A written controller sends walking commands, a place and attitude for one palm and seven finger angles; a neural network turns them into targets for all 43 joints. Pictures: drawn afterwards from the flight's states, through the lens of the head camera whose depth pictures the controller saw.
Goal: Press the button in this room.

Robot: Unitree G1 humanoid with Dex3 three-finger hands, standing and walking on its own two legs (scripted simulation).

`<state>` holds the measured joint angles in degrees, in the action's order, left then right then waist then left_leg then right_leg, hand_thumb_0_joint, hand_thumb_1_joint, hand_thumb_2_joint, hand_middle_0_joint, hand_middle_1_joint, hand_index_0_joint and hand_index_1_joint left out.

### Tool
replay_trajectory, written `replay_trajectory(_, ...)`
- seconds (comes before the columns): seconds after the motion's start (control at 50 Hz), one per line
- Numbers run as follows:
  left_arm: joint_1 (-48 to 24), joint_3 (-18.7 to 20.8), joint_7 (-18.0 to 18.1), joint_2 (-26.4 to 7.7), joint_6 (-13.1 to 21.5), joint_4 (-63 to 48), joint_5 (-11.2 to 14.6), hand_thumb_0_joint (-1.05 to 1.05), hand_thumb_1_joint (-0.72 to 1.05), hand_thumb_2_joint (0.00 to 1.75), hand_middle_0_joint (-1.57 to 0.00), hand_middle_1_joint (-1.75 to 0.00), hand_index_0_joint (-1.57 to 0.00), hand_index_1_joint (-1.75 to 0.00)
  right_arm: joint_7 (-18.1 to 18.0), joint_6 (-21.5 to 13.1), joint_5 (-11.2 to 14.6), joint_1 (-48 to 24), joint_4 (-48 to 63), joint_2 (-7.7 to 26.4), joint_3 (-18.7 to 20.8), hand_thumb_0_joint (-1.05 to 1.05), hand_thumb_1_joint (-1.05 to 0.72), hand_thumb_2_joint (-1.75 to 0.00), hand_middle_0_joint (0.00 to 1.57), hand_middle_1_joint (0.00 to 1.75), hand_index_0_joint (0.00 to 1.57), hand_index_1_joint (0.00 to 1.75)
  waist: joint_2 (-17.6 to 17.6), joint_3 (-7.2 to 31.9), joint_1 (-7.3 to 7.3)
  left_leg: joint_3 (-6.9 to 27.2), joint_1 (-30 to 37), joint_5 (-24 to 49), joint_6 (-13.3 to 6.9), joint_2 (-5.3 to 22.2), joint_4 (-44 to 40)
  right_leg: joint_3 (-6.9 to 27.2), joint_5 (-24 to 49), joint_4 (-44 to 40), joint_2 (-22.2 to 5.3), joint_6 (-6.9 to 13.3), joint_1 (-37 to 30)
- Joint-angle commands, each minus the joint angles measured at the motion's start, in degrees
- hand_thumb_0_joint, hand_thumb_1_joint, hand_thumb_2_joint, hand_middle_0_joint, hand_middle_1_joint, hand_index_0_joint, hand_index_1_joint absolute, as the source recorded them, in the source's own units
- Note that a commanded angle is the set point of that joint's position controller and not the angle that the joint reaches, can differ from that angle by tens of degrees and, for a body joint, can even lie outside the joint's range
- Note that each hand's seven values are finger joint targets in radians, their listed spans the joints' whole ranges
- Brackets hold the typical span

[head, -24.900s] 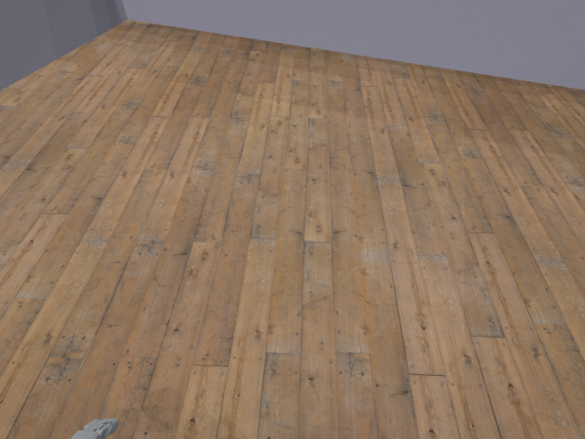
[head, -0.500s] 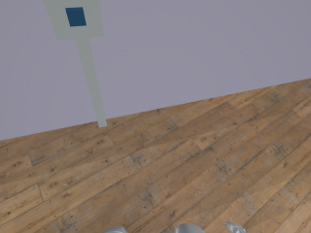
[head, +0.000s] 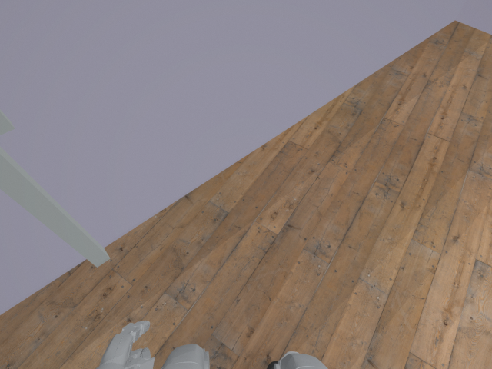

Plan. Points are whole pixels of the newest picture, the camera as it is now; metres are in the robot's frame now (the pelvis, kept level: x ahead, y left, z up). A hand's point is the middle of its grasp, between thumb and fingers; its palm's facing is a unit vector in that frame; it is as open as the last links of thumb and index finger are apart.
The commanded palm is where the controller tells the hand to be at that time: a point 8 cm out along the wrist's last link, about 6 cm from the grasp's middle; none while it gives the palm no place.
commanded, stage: turn to face it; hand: left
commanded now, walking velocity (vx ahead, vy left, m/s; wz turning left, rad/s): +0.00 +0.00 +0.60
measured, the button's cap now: out of the picture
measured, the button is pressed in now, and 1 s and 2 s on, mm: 0 0 0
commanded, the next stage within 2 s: take the last steps up to it in 1.06 s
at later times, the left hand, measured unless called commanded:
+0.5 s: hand out of the picture +0.02 +0.27 -0.16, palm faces +0.27 -0.93 -0.23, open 7.4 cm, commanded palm none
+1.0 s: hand out of the picture -0.02 +0.17 -0.12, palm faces +0.49 -0.83 -0.28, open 7.4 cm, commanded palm none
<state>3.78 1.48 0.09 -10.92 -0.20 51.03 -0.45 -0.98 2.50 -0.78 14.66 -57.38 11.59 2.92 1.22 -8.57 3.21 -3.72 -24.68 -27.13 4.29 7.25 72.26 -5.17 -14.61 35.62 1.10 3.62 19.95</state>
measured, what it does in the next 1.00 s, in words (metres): steps on the spot, turning left: left foot, then right foot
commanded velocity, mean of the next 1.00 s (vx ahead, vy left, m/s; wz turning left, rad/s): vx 0.00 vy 0.00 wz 0.53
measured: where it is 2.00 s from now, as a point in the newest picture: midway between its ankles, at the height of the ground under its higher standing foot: outside the picture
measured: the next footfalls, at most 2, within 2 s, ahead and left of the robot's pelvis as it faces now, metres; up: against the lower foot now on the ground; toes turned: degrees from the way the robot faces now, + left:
left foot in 0.26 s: +0.06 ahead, +0.13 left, +0.00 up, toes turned +14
right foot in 0.82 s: +0.08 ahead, -0.12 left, +0.00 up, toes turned +25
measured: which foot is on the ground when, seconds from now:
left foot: up 0.00-0.24, down 0.26-0.82, up 0.84-1.00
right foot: down 0.00-0.28, up 0.30-0.80, down 0.82-1.00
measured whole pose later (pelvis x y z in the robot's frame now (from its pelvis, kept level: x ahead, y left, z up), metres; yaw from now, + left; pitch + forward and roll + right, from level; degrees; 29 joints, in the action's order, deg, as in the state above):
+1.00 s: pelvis +0.00 -0.05 +0.02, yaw +31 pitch -1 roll +2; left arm 10.7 1.1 1.0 -10.0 -1.2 51.9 -0.8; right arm 1.2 4.7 -1.6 12.5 -54.0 16.0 5.8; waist 2.7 -3.2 2.0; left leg 2.7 -30.8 -19.7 3.5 -1.1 65.5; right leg -5.0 -15.7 27.7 -2.8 1.3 11.1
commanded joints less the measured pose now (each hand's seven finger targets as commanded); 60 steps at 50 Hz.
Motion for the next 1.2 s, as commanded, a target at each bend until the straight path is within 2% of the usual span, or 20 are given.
replay_trajectory(0.0, 1.98, 1.68, 1.68, -8.43, 1.65, -1.21, -0.55, 0.0, 0.9, 0.9, -0.2, -0.3, -0.2, -0.3, 0.01, -0.27, -0.07, 8.43, 0.31, 2.58, -0.19, 0.0, -0.9, -0.9, 0.2, 0.3, 0.2, 0.3, -5.64, 12.94, 0.3, 3.1, 2.45, 5.12, -0.56, -0.59, -6.91, 7.72, 26.77, -15.54, -14.77, 4.74, -4.19)
replay_trajectory(0.14, 6.66, 2.42, 1.58, -9.38, 1.11, 2.37, -0.8, 0.0, 0.9, 0.9, -0.2, -0.3, -0.2, -0.3, 0.71, -1.2, 0.48, 0.42, 2.0, 2.36, -0.18, 0.0, -0.9, -0.9, 0.2, 0.3, 0.2, 0.3, -9.74, 8.41, -3.78, -0.14, 4.04, 3.45, -1.13, -3.08, -26.72, 6.59, 20.52, -15.6, -18.25, 5.86, -8.02)
replay_trajectory(0.2, 7.01, 2.96, 1.78, -9.86, 0.53, 2.49, -0.49, 0.0, 0.9, 0.9, -0.2, -0.3, -0.2, -0.3, 1.13, -1.33, 0.26, 1.43, 2.3, 2.8, 0.24, 0.0, -0.9, -0.9, 0.2, 0.3, 0.2, 0.3, -6.89, 8.73, -2.89, -0.99, 10.01, 10.93, -1.74, -3.18, -38.73, 3.58, 16.68, -10.0, -18.17, 2.45, -6.6)
replay_trajectory(0.22, 7.51, 2.99, 1.75, -9.06, 0.13, 2.26, -0.19, 0.0, 0.9, 0.9, -0.2, -0.3, -0.2, -0.3, 1.33, -1.58, 0.19, 2.81, 2.18, 4.3, 0.65, 0.0, -0.9, -0.9, 0.2, 0.3, 0.2, 0.3, -2.46, 9.14, -2.05, 1.54, 14.77, 17.97, -2.82, -1.11, -44.79, 1.59, 10.67, -5.48, -16.67, -0.26, -2.54)
replay_trajectory(0.24, 8.83, 2.73, 1.54, -6.34, -0.39, 1.14, 0.0, 0.0, 0.9, 0.9, -0.2, -0.3, -0.2, -0.3, 1.36, -1.96, -0.26, 4.34, 2.89, 8.55, 1.57, 0.0, -0.9, -0.9, 0.2, 0.3, 0.2, 0.3, 11.2, 9.49, -1.75, 16.43, 17.13, 30.27, -7.66, 9.06, -49.95, -3.35, -3.46, 4.22, -9.77, -4.81, 4.76)
replay_trajectory(0.26, 5.54, 2.03, 1.61, -4.75, -0.7, -0.78, -0.09, 0.0, 0.9, 0.9, -0.2, -0.3, -0.2, -0.3, 0.92, -1.77, -0.67, 5.82, 3.21, 11.86, 2.43, 0.0, -0.9, -0.9, 0.2, 0.3, 0.2, 0.3, 18.68, 7.61, 0.11, 28.2, 15.1, 39.09, -14.43, 16.98, -56.68, -2.82, -21.11, 17.34, -4.74, -7.23, 9.85)
replay_trajectory(0.3, 2.69, 2.72, 1.58, -6.08, -1.06, -0.78, -0.54, 0.0, 0.9, 0.9, -0.2, -0.3, -0.2, -0.3, -0.02, -1.87, -0.76, 4.14, 3.18, 10.93, 2.46, 0.0, -0.9, -0.9, 0.2, 0.3, 0.2, 0.3, 11.14, 7.62, -0.65, 26.59, 13.65, 36.12, -15.72, 13.97, -55.36, 4.57, -17.4, 28.07, -5.74, -6.88, 12.27)
replay_trajectory(0.34, 3.9, 3.05, 0.98, -6.19, -0.77, 0.4, -0.57, 0.0, 0.9, 0.9, -0.2, -0.3, -0.2, -0.3, -0.09, -2.36, -0.55, 0.48, 4.47, 9.59, 2.07, 0.0, -0.9, -0.9, 0.2, 0.3, 0.2, 0.3, 5.74, 9.09, -2.3, 19.62, 16.07, 36.84, -13.81, 8.99, -53.69, 5.15, -10.4, 29.64, -5.88, -7.55, 12.8)
replay_trajectory(0.4, 5.38, 3.16, 0.86, -6.6, -0.93, 1.25, -0.38, 0.0, 0.9, 0.9, -0.2, -0.3, -0.2, -0.3, -0.05, -2.71, -0.14, 0.29, 5.03, 9.89, 2.32, 0.0, -0.9, -0.9, 0.2, 0.3, 0.2, 0.3, 4.32, 12.18, -2.38, 16.55, 19.44, 39.14, -12.99, 6.67, -53.32, 5.21, -7.19, 28.95, -5.91, -8.71, 12.22)
replay_trajectory(0.58, 0.97, 2.98, 1.09, -7.77, -1.29, -1.15, -0.11, 0.0, 0.9, 0.9, -0.2, -0.3, -0.2, -0.3, 0.58, -1.58, -0.43, 1.7, 5.53, 12.55, 3.85, 0.0, -0.9, -0.9, 0.2, 0.3, 0.2, 0.3, 7.21, 11.69, -0.03, 25.07, 18.4, 29.77, -14.47, 5.62, -53.49, 5.97, -10.43, 19.21, -4.52, -9.57, 10.08)
replay_trajectory(0.7, 3.58, 2.78, 1.37, -7.62, -1.24, -2.05, 0.31, 0.0, 0.9, 0.9, -0.2, -0.3, -0.2, -0.3, 0.87, -0.57, -0.78, -0.83, 7.06, 13.55, 4.54, 0.0, -0.9, -0.9, 0.2, 0.3, 0.2, 0.3, 9.59, 13.51, -0.96, 30.31, 12.95, 25.33, -13.8, 3.22, -52.85, 6.07, -11.33, 6.98, -1.37, -7.66, 0.35)
replay_trajectory(0.76, 10.64, 3.24, 1.54, -8.91, -0.97, -0.7, 0.36, 0.0, 0.9, 0.9, -0.2, -0.3, -0.2, -0.3, 1.17, -0.02, -0.49, -4.02, 8.74, 12.49, 4.59, 0.0, -0.9, -0.9, 0.2, 0.3, 0.2, 0.3, 8.08, 13.25, -4.39, 28.53, 2.14, 15.44, -9.93, -1.06, -51.14, 4.47, -2.82, -9.96, -1.09, -6.37, -14.46)
replay_trajectory(0.78, 12.63, 3.82, 1.84, -11.95, -0.46, -0.64, -0.15, 0.0, 0.9, 0.9, -0.2, -0.3, -0.2, -0.3, 1.45, 0.1, -0.08, -3.69, 9.06, 10.03, 4.37, 0.0, -0.9, -0.9, 0.2, 0.3, 0.2, 0.3, 1.18, 13.22, -5.29, 24.43, -5.98, 9.51, -6.88, -4.9, -43.99, 10.39, -4.56, -18.38, -7.62, -4.35, -22.24)
replay_trajectory(0.8, 11.77, 4.66, 2.21, -16.76, -0.07, -1.94, -1.18, 0.0, 0.9, 0.9, -0.2, -0.3, -0.2, -0.3, 1.57, -0.07, 0.28, -3.2, 10.49, 6.57, 3.78, 0.0, -0.9, -0.9, 0.2, 0.3, 0.2, 0.3, -15.19, 11.14, -5.47, 11.2, -15.87, -1.42, -2.13, -12.55, -28.66, 28.51, -13.91, -25.2, -24.36, 1.97, -22.75)
replay_trajectory(0.82, 7.76, 3.96, 2.2, -16.74, -0.3, -3.75, -0.54, 0.0, 0.9, 0.9, -0.2, -0.3, -0.2, -0.3, 1.55, -0.05, -0.64, -5.11, 10.82, 9.72, 4.22, 0.0, -0.9, -0.9, 0.2, 0.3, 0.2, 0.3, -13.58, 7.96, -4.94, 10.05, -12.08, -3.61, -2.36, -10.45, -17.36, 28.89, -12.31, -26.2, -29.34, 4.96, -9.1)
replay_trajectory(0.84, 4.5, 4.15, 2.25, -14.67, 0.0, -4.43, -0.39, 0.0, 0.9, 0.9, -0.2, -0.3, -0.2, -0.3, 1.74, 0.69, -0.81, -4.92, 9.76, 9.57, 4.4, 0.0, -0.9, -0.9, 0.2, 0.3, 0.2, 0.3, -13.35, 5.58, -3.17, 10.76, -9.12, -1.51, -2.62, -8.88, -11.13, 26.74, -11.68, -26.16, -25.99, 4.51, -2.59)
replay_trajectory(0.88, -0.53, 2.93, 2.08, -10.78, 0.09, -5.12, -0.36, 0.0, 0.9, 0.9, -0.2, -0.3, -0.2, -0.3, 2.37, 1.42, -0.82, -1.05, 7.11, 8.39, 4.2, 0.0, -0.9, -0.9, 0.2, 0.3, 0.2, 0.3, -8.87, 3.01, 0.4, 8.5, -7.31, 4.67, -2.0, -7.23, -4.08, 14.67, -2.94, -22.74, -19.32, 2.28, 0.11)
replay_trajectory(0.92, 2.22, 2.39, 1.79, -9.17, 0.8, -4.46, -0.37, 0.0, 0.9, 0.9, -0.2, -0.3, -0.2, -0.3, 2.43, 1.34, -0.73, 0.02, 6.19, 7.4, 3.53, 0.0, -0.9, -0.9, 0.2, 0.3, 0.2, 0.3, -10.79, 3.77, -0.47, 6.53, -7.66, 8.25, -0.88, -7.01, -2.38, 8.73, 6.88, -19.95, -16.41, 1.25, -3.99)
replay_trajectory(1.1, 15.53, 2.95, 1.71, -12.07, 1.17, 1.32, -1.2, 0.0, 0.9, 0.9, -0.2, -0.3, -0.2, -0.3, 1.76, 0.56, 0.08, -8.74, 6.06, 5.89, 1.57, 0.0, -0.9, -0.9, 0.2, 0.3, 0.2, 0.3, -12.87, 8.87, -6.36, 2.96, -3.02, 0.02, 0.08, -6.06, -21.1, 8.46, 26.72, -15.12, -19.83, 4.76, -17.25)
replay_trajectory(1.18, 16.19, 3.08, 1.72, -12.55, 1.26, 4.0, -1.34, 0.0, 0.9, 0.9, -0.2, -0.3, -0.2, -0.3, 1.27, -0.78, 0.57, -7.05, 4.88, 4.28, 0.44, 0.0, -0.9, -0.9, 0.2, 0.3, 0.2, 0.3, -14.44, 12.84, -5.93, 0.23, 5.41, 1.3, -1.25, -7.35, -36.22, 8.42, 27.52, -12.73, -19.47, 3.89, -19.28)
